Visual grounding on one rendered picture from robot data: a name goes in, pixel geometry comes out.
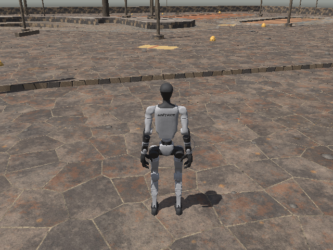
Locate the robot torso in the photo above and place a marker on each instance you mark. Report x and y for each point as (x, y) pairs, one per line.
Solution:
(166, 121)

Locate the right robot hand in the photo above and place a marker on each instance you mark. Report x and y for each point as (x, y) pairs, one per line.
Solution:
(189, 161)

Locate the humanoid robot head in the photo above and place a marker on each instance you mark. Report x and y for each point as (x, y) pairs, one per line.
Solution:
(166, 91)

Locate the left robot forearm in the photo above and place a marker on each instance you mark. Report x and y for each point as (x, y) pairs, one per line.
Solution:
(145, 143)

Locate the right robot forearm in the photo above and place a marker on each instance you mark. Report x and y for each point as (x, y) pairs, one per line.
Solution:
(187, 143)

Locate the robot left upper arm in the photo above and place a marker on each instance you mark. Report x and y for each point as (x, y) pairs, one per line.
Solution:
(148, 119)

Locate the robot right upper arm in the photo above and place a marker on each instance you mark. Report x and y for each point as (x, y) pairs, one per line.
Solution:
(184, 119)

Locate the left robot hand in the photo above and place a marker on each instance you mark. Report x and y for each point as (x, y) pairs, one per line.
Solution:
(143, 161)

